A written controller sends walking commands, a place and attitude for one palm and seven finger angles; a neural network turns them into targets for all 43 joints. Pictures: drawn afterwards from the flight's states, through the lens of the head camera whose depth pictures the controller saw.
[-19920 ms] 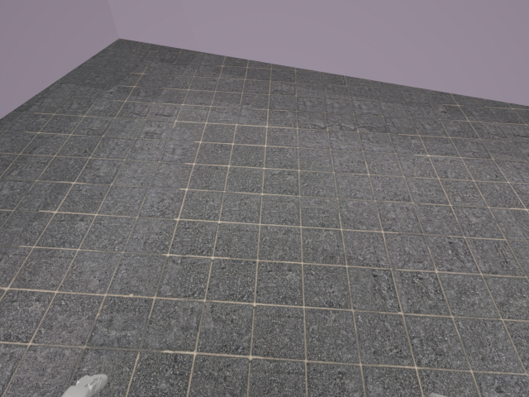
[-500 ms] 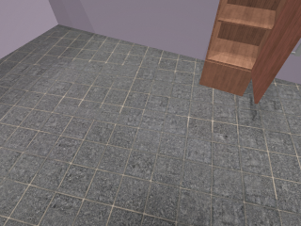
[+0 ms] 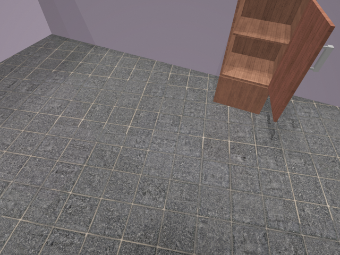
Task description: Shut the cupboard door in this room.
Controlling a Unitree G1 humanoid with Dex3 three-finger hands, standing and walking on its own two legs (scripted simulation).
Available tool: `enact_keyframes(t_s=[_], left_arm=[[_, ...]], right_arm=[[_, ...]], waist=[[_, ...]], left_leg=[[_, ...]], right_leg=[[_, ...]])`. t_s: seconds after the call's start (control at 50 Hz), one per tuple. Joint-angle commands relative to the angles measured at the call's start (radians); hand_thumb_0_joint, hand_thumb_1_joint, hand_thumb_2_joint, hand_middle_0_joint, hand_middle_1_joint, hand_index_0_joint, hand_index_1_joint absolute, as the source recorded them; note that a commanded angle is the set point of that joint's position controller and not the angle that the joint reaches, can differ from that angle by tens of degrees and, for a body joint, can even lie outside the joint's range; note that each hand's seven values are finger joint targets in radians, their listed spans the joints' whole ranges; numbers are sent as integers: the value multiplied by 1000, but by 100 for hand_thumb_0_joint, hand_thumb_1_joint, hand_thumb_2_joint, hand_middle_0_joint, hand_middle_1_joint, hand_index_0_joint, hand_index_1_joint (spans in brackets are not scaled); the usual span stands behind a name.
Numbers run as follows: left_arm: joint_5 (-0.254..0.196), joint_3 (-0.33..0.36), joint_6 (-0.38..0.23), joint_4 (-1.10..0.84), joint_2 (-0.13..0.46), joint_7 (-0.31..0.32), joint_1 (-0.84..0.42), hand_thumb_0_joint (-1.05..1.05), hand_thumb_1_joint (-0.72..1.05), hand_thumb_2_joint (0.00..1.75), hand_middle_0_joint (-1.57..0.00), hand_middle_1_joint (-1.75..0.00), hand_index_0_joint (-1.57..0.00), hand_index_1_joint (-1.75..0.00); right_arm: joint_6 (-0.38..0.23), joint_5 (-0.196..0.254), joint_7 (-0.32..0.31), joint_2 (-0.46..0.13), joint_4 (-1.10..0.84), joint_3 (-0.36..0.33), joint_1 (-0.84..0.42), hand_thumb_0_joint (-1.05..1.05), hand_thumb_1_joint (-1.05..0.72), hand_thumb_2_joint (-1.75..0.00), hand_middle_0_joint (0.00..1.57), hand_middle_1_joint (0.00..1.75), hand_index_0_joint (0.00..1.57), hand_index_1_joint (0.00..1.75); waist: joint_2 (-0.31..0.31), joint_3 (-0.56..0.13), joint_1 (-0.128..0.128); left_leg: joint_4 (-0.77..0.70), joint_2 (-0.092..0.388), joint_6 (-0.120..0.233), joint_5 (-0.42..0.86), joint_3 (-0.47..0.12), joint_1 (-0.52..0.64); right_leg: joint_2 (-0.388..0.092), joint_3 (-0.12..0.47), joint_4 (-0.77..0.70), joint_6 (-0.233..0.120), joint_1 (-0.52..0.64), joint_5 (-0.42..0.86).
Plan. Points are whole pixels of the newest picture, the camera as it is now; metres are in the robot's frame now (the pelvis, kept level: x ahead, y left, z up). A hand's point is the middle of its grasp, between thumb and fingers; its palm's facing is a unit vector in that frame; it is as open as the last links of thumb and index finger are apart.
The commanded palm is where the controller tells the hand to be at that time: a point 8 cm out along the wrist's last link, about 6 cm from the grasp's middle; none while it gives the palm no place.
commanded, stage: turn or walk to find it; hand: left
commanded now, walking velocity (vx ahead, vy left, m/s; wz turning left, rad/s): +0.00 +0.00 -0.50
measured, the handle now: (317, 58) +1.01 -0.67 -0.04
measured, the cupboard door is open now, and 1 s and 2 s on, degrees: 100 100 100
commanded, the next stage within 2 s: stand and wait in 0.20 s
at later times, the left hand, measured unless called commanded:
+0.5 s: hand out of the picture +0.03 +0.16 -0.18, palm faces -0.03 -0.98 -0.21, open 7.3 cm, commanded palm none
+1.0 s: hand out of the picture -0.01 +0.18 -0.18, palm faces +0.05 -0.98 -0.20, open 7.3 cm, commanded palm none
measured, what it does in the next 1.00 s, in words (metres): stands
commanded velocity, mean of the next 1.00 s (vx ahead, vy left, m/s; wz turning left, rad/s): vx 0.00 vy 0.00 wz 0.04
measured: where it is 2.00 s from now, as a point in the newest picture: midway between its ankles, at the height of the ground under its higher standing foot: outside the picture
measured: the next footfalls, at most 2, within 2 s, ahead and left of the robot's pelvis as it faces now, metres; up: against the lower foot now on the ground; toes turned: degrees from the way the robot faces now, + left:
right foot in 1.94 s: +0.03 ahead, -0.14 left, +0.00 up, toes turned +5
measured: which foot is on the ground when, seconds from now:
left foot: down 0.00-1.00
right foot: down 0.00-1.00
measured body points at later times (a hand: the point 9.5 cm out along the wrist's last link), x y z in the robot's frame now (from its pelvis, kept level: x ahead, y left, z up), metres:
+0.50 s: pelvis -0.01 -0.02 -0.01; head +0.01 -0.03 +0.44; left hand +0.03 +0.21 -0.16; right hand +0.00 -0.26 -0.17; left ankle -0.02 +0.11 -0.75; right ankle -0.01 -0.11 -0.75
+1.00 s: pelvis -0.01 -0.01 +0.00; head +0.00 +0.00 +0.45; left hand -0.01 +0.23 -0.16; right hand +0.03 -0.24 -0.16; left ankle -0.02 +0.11 -0.75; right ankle -0.01 -0.11 -0.75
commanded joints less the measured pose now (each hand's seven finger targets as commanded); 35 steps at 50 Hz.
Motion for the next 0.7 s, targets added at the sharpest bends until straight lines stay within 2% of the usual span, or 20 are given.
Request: enact_keyframes(t_s=[0.0,0.04,0.12,0.18,0.22,0.26,0.28,0.3,0.32,0.34,0.36,0.38,0.4,0.44,0.46,0.5,0.56,0.6,0.64,0.68], left_arm=[[3,20,-5,-30,105,8,44,0,90,90,-20,-30,-20,-30],[2,18,10,-30,77,9,53,0,90,90,-20,-30,-20,-30],[7,40,31,-60,97,2,23,0,90,90,-20,-30,-20,-30],[13,52,44,-90,97,-8,22,0,90,90,-20,-30,-20,-30],[19,51,47,-97,80,-10,32,0,90,90,-20,-30,-20,-30],[21,50,45,-94,68,-9,62,0,90,90,-20,-30,-20,-30],[23,49,41,-89,67,-9,81,0,90,90,-20,-30,-20,-30],[23,42,30,-76,68,-5,108,0,90,90,-20,-30,-20,-30],[25,41,15,-69,91,1,107,0,90,90,-20,-30,-20,-30],[20,38,0,-68,133,3,90,0,90,90,-20,-30,-20,-30],[16,44,-11,-72,185,3,52,0,90,90,-20,-30,-20,-30],[14,50,-17,-82,207,2,21,0,90,90,-20,-30,-20,-30],[12,50,-19,-84,199,2,7,0,90,90,-20,-30,-20,-30],[7,39,-15,-76,150,7,13,0,90,90,-20,-30,-20,-30],[5,35,-10,-74,128,10,17,0,90,90,-20,-30,-20,-30],[4,36,-3,-74,125,12,22,0,90,90,-20,-30,-20,-30],[5,45,7,-84,139,14,19,0,90,90,-20,-30,-20,-30],[6,48,10,-89,142,13,21,0,90,90,-20,-30,-20,-30],[5,45,9,-91,135,12,9,0,90,90,-20,-30,-20,-30],[6,39,10,-94,117,12,-2,0,90,90,-20,-30,-20,-30]], right_arm=[[-20,-4,-14,-139,-42,-26,30,0,-90,-90,20,30,20,30],[-11,-5,-18,-109,-39,-26,47,0,-90,-90,20,30,20,30],[6,-8,-24,-134,-56,-44,43,0,-90,-90,20,30,20,30],[14,-10,-26,-170,-89,-65,11,0,-90,-90,20,30,20,30],[11,-12,-26,-175,-99,-71,2,0,-90,-90,20,30,20,30],[7,-12,-23,-172,-109,-71,-23,0,-90,-90,20,30,20,30],[6,-13,-22,-165,-114,-70,-38,0,-90,-90,20,30,20,30],[3,-12,-19,-147,-115,-65,-46,0,-90,-90,20,30,20,30],[1,-9,-16,-113,-113,-58,-29,0,-90,-90,20,30,20,30],[4,-3,-13,-100,-111,-52,-10,0,-90,-90,20,30,20,30],[9,-1,-10,-124,-106,-54,-3,0,-90,-90,20,30,20,30],[7,-5,-7,-148,-99,-57,-9,0,-90,-90,20,30,20,30],[3,-6,-5,-145,-92,-55,-1,0,-90,-90,20,30,20,30],[2,-5,-2,-107,-76,-44,18,0,-90,-90,20,30,20,30],[5,-4,-1,-89,-69,-38,31,0,-90,-90,20,30,20,30],[9,-5,0,-87,-70,-36,28,0,-90,-90,20,30,20,30],[15,-7,3,-108,-88,-40,13,0,-90,-90,20,30,20,30],[19,-9,3,-105,-94,-41,3,0,-90,-90,20,30,20,30],[18,-10,1,-104,-94,-39,13,0,-90,-90,20,30,20,30],[14,-11,1,-111,-93,-37,10,0,-90,-90,20,30,20,30]], waist=[[-4,7,9],[14,16,5],[42,29,0],[95,27,5],[122,8,11],[120,-16,26],[106,-14,35],[65,-32,44],[-40,-42,28],[-142,-52,8],[-201,-39,-6],[-178,-18,-8],[-142,-23,-14],[-88,-35,-18],[-65,-40,-17],[-17,-34,-10],[0,-22,0],[4,-20,2],[9,-28,-4],[37,-21,-3]], left_leg=[[-81,118,12,145,-95,-39],[-52,123,8,162,-72,-26],[-37,162,20,88,-72,-48],[-58,226,58,10,-114,-54],[-65,263,95,24,-134,-92],[-43,261,105,56,-120,-119],[-18,244,96,55,-100,-144],[29,194,71,54,-73,-149],[95,121,31,13,-26,-159],[137,64,2,-76,7,-150],[134,41,-6,-132,-6,-122],[121,48,-3,-110,-21,-95],[105,52,-1,-65,-26,-82],[77,63,-3,45,-38,-56],[78,69,-8,72,-42,-57],[76,79,-8,124,-54,-69],[101,80,-9,144,-70,-115],[118,74,-9,125,-70,-121],[104,80,-7,129,-84,-99],[59,105,5,148,-123,-103]], right_leg=[[-110,97,-48,-11,-11,126],[-105,104,-21,-8,-48,159],[-80,115,57,-10,-121,134],[-42,97,168,-3,-196,61],[-30,78,248,3,-185,-29],[-29,80,266,4,-152,-55],[-35,87,231,3,-129,-16],[-54,123,154,-2,-97,95],[-108,211,76,-21,-76,170],[-185,311,-6,-57,-82,152],[-218,338,-70,-93,-116,85],[-216,329,-93,-105,-141,60],[-203,299,-79,-100,-133,91],[-178,229,-33,-71,-114,171],[-170,200,-22,-57,-105,164],[-164,163,1,-41,-96,168],[-170,134,20,-37,-80,154],[-184,135,11,-45,-94,127],[-172,123,11,-41,-107,104],[-137,87,32,-20,-105,77]])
